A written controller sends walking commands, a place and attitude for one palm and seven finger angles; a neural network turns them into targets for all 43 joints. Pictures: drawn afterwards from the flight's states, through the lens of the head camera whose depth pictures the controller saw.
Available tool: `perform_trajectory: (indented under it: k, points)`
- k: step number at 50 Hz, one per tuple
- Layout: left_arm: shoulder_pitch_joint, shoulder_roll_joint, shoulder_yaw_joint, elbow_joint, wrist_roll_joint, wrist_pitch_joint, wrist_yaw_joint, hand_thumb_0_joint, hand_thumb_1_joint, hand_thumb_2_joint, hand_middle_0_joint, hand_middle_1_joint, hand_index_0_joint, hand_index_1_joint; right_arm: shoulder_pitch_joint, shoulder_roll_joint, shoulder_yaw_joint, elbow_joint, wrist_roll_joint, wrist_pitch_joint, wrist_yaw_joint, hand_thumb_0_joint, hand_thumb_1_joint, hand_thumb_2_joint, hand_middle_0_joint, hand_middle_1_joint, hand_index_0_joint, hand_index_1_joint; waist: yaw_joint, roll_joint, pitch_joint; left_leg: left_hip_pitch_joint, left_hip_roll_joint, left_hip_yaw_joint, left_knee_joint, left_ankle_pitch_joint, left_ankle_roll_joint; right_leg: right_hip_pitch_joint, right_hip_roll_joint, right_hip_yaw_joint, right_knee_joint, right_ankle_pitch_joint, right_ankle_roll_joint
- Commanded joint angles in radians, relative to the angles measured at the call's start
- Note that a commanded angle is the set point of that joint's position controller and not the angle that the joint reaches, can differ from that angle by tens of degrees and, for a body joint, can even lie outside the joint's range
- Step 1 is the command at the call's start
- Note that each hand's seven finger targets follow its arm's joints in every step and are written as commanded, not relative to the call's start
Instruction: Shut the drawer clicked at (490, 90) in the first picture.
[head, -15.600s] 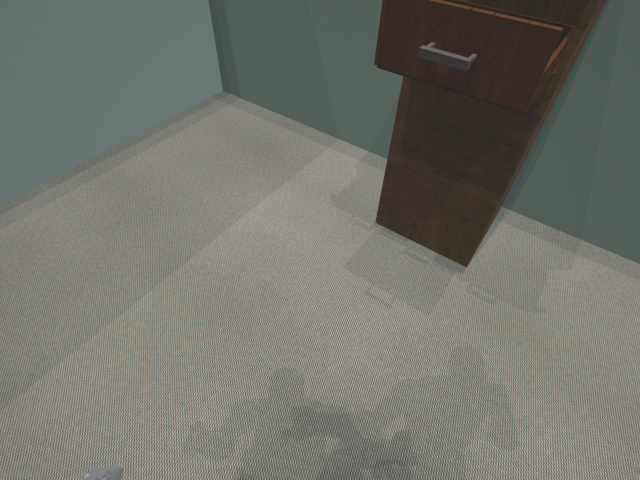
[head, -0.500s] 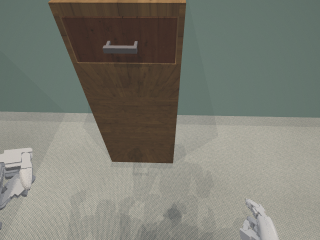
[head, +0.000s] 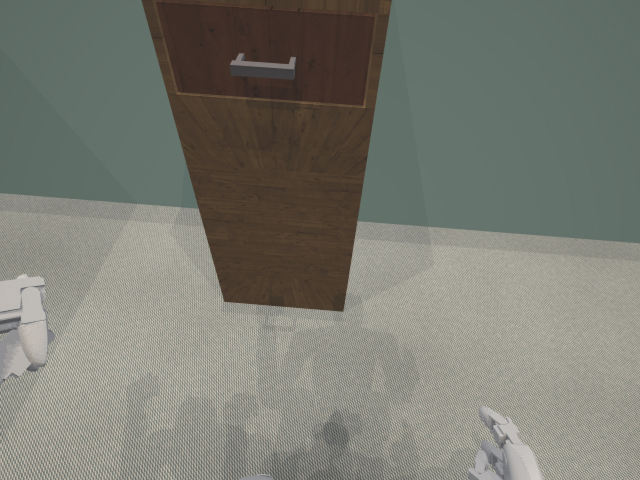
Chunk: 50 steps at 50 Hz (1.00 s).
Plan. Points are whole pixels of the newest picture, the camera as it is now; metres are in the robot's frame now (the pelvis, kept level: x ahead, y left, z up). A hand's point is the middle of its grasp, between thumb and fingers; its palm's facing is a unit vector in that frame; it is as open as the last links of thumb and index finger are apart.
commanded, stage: step back with the hand held close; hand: left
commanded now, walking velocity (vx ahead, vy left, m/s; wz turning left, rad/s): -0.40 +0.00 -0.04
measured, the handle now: (264, 65) +0.77 +0.15 +0.15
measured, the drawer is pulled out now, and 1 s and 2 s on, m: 0.00 0.00 0.00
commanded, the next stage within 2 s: stop stepping back and stand still in 0.38 s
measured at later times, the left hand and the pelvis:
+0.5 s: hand (2, 449) +0.11 +0.23 +0.19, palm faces +0.32 -0.85 -0.43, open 3.3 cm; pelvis -0.10 +0.00 +0.01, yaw -3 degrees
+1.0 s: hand out of the picture +0.00 +0.24 +0.18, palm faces +0.39 -0.83 -0.41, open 3.3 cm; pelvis -0.20 +0.00 +0.01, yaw -3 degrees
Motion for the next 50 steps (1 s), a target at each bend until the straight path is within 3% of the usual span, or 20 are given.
perform_trajectory:
  k: [1,5,8,11,16,19,20,23,25,26,27,29,33,35,36,40,43,46,48,50]
  points:
    - [-0.019,0.177,0.088,-0.214,-0.034,-0.054,0.021,0.000,0.900,0.900,-1.400,-1.600,-1.400,-1.600,-0.102,-0.117,-0.063,-0.133,-0.001,-0.045,0.002,0.000,-0.900,-0.900,0.200,0.300,0.200,0.300,0.001,-0.121,-0.119,0.049,-0.022,-0.002,0.038,-0.157,-0.005,-0.028,-0.209,0.236,-0.302,-0.072,-0.113]
    - [-0.008,0.187,0.098,-0.254,-0.043,-0.045,0.035,0.000,0.900,0.900,-1.400,-1.600,-1.400,-1.600,-0.121,-0.120,-0.057,-0.130,-0.002,-0.013,-0.005,0.000,-0.900,-0.900,0.200,0.300,0.200,0.300,-0.007,-0.025,-0.128,0.140,0.011,-0.049,-0.095,-0.123,0.004,-0.116,-0.148,0.102,-0.237,-0.142,-0.074]
    - [-0.005,0.169,0.136,-0.274,-0.009,-0.073,0.035,0.000,0.900,0.900,-1.400,-1.600,-1.400,-1.600,-0.143,-0.163,-0.069,-0.164,-0.009,-0.046,-0.021,0.000,-0.900,-0.900,0.200,0.300,0.200,0.300,0.009,0.373,-0.122,-0.442,0.317,-0.409,-0.592,-0.624,0.155,0.360,0.107,-0.026,0.363,-0.130,0.018]
    - [-0.007,0.166,0.118,-0.244,-0.018,-0.070,0.025,0.000,0.900,0.900,-1.400,-1.600,-1.400,-1.600,-0.132,-0.139,-0.085,-0.143,-0.008,-0.081,-0.007,0.000,-0.900,-0.900,0.200,0.300,0.200,0.300,0.019,0.175,-0.119,-0.276,0.313,-0.328,-0.497,-0.374,0.168,0.238,0.094,0.029,0.465,-0.258,0.005]
    - [-0.030,0.112,0.015,-0.244,-0.062,-0.044,0.020,0.000,0.900,0.900,-1.400,-1.600,-1.400,-1.600,-0.127,-0.117,-0.058,-0.078,-0.018,-0.099,0.021,0.000,-0.900,-0.900,0.200,0.300,0.200,0.300,0.009,0.243,-0.106,0.072,0.222,-0.179,-0.467,-0.124,0.052,0.125,0.055,-0.039,-0.111,-0.341,-0.047]
    - [-0.119,0.218,0.061,-0.258,-0.056,-0.054,0.022,0.000,0.900,0.900,-1.400,-1.600,-1.400,-1.600,-0.135,-0.093,-0.045,-0.060,-0.013,-0.061,0.018,0.000,-0.900,-0.900,0.200,0.300,0.200,0.300,0.005,-0.090,-0.178,0.281,0.052,0.009,-0.038,0.048,-0.053,-0.067,-0.237,0.272,-0.401,0.062,-0.149]
    - [-0.142,0.273,0.116,-0.247,-0.043,-0.059,0.034,0.000,0.900,0.900,-1.400,-1.600,-1.400,-1.600,-0.142,-0.089,-0.035,-0.050,-0.038,-0.061,0.012,0.000,-0.900,-0.900,0.200,0.300,0.200,0.300,0.020,-0.088,-0.167,0.239,0.027,0.033,0.058,-0.024,-0.064,-0.090,-0.293,0.255,-0.377,0.252,-0.156]
    - [-0.094,0.234,0.088,-0.222,-0.043,-0.007,0.002,0.000,0.900,0.900,-1.400,-1.600,-1.400,-1.600,-0.164,-0.087,-0.034,-0.098,0.004,-0.047,-0.013,0.000,-0.900,-0.900,0.200,0.300,0.200,0.300,0.004,-0.202,-0.203,0.181,-0.016,0.061,-0.033,0.192,-0.035,0.143,-0.171,0.038,-0.146,0.819,-0.066]
    - [-0.012,0.225,0.092,-0.234,-0.066,0.012,-0.019,0.000,0.900,0.900,-1.400,-1.600,-1.400,-1.600,-0.164,-0.114,-0.033,-0.118,0.011,-0.039,-0.020,0.000,-0.900,-0.900,0.200,0.300,0.200,0.300,0.012,0.081,-0.244,0.369,0.074,-0.024,-0.253,0.696,-0.004,0.087,-0.033,-0.058,0.011,0.453,0.010]
    - [0.089,0.200,0.090,-0.218,-0.075,0.008,-0.022,0.000,0.900,0.900,-1.400,-1.600,-1.400,-1.600,-0.127,-0.120,-0.039,-0.122,0.009,-0.046,-0.004,0.000,-0.900,-0.900,0.200,0.300,0.200,0.300,0.024,0.238,-0.332,0.473,0.201,-0.138,-0.317,0.820,0.039,0.042,0.036,-0.045,0.117,-0.124,0.006]
    - [0.130,0.195,0.084,-0.231,-0.080,0.008,-0.024,0.000,0.900,0.900,-1.400,-1.600,-1.400,-1.600,-0.119,-0.123,-0.047,-0.132,-0.006,-0.055,0.011,0.000,-0.900,-0.900,0.200,0.300,0.200,0.300,0.033,0.304,-0.337,0.391,0.257,-0.229,-0.386,0.583,0.056,0.061,0.059,-0.009,0.216,-0.395,-0.010]
    - [0.118,0.191,0.102,-0.307,-0.086,0.018,-0.008,0.000,0.900,0.900,-1.400,-1.600,-1.400,-1.600,-0.115,-0.113,-0.046,-0.137,-0.011,-0.063,0.019,0.000,-0.900,-0.900,0.200,0.300,0.200,0.300,0.025,0.225,-0.243,0.184,0.248,-0.232,-0.528,-0.059,0.070,0.139,0.047,-0.023,0.211,-0.365,-0.026]
    - [0.167,0.180,0.098,-0.244,-0.074,0.067,0.018,0.000,0.900,0.900,-1.400,-1.600,-1.400,-1.600,-0.140,-0.130,-0.043,-0.165,-0.010,-0.030,0.002,0.000,-0.900,-0.900,0.200,0.300,0.200,0.300,0.004,0.202,-0.076,-0.145,0.094,-0.046,-0.486,-0.419,-0.031,0.347,0.056,-0.128,-0.154,-0.313,-0.062]
    - [0.109,0.246,0.145,-0.277,-0.067,0.066,0.022,0.000,0.900,0.900,-1.400,-1.600,-1.400,-1.600,-0.129,-0.124,-0.053,-0.145,-0.020,-0.004,-0.001,0.000,-0.900,-0.900,0.200,0.300,0.200,0.300,0.003,-0.140,-0.092,0.103,-0.040,0.016,0.157,-0.155,-0.056,-0.126,-0.302,0.310,-0.510,-0.584,-0.194]
    - [-0.002,0.242,0.127,-0.300,-0.060,0.061,0.026,0.000,0.900,0.900,-1.400,-1.600,-1.400,-1.600,-0.121,-0.110,-0.048,-0.118,-0.025,0.003,-0.004,0.000,-0.900,-0.900,0.200,0.300,0.200,0.300,0.004,-0.211,-0.055,0.032,-0.008,-0.020,0.337,-0.123,-0.050,-0.180,-0.379,0.366,-0.517,-0.588,-0.226]
    - [-0.116,0.141,0.019,-0.151,-0.038,0.063,0.035,0.000,0.900,0.900,-1.400,-1.600,-1.400,-1.600,-0.101,-0.110,-0.035,-0.081,-0.009,-0.032,-0.019,0.000,-0.900,-0.900,0.200,0.300,0.200,0.300,-0.020,-0.120,-0.032,0.108,0.064,0.016,0.129,-0.135,-0.015,-0.131,-0.265,0.111,-0.391,-0.460,-0.130]
    - [-0.120,0.136,-0.002,-0.146,-0.023,0.053,0.044,0.000,0.900,0.900,-1.400,-1.600,-1.400,-1.600,-0.081,-0.129,-0.035,-0.063,-0.013,-0.058,-0.039,0.000,-0.900,-0.900,0.200,0.300,0.200,0.300,-0.013,0.034,-0.008,0.184,0.040,0.059,-0.180,-0.186,0.017,-0.076,-0.204,0.104,-0.290,-0.467,-0.112]
    - [-0.073,0.158,0.034,-0.213,-0.030,0.032,0.039,0.000,0.900,0.900,-1.400,-1.600,-1.400,-1.600,-0.083,-0.159,-0.042,-0.101,-0.003,-0.075,-0.038,0.000,-0.900,-0.900,0.200,0.300,0.200,0.300,0.004,0.117,-0.039,0.120,0.163,-0.128,-0.302,-0.118,0.062,0.051,-0.050,-0.003,-0.060,-0.201,-0.047]
    - [-0.047,0.156,0.050,-0.222,-0.020,0.024,0.035,0.000,0.900,0.900,-1.400,-1.600,-1.400,-1.600,-0.086,-0.138,-0.031,-0.085,-0.005,-0.071,-0.027,0.000,-0.900,-0.900,0.200,0.300,0.200,0.300,-0.014,0.259,0.005,-0.061,0.227,-0.231,-0.478,-0.531,0.090,0.095,-0.009,-0.082,0.089,-0.298,-0.025]
    - [-0.068,0.175,0.069,-0.227,-0.007,0.023,0.039,0.000,0.900,0.900,-1.400,-1.600,-1.400,-1.600,-0.102,-0.133,-0.036,-0.098,-0.004,-0.068,-0.024,0.000,-0.900,-0.900,0.200,0.300,0.200,0.300,-0.004,0.216,0.029,-0.159,0.255,-0.239,-0.489,-0.551,0.105,0.185,-0.001,-0.100,0.122,-0.235,-0.028]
